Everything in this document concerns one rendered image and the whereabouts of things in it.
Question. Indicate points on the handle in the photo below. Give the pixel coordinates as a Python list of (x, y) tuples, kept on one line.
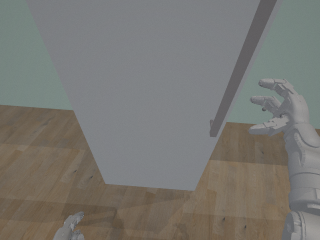
[(256, 29)]

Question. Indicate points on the fridge door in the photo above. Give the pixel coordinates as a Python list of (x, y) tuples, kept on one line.
[(145, 77)]

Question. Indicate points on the robot left hand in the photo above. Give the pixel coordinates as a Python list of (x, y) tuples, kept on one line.
[(65, 232)]

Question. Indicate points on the robot right hand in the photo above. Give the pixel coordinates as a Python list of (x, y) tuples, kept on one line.
[(294, 108)]

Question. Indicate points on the robot right forearm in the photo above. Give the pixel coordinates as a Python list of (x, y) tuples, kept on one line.
[(302, 144)]

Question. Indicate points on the right robot upper arm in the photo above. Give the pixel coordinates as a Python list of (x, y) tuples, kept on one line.
[(301, 225)]

